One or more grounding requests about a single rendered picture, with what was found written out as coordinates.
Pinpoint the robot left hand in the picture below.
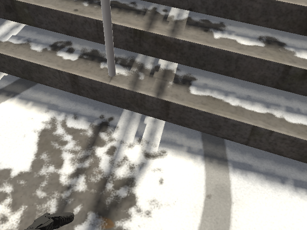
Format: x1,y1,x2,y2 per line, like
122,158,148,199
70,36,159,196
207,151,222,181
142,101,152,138
24,212,74,230

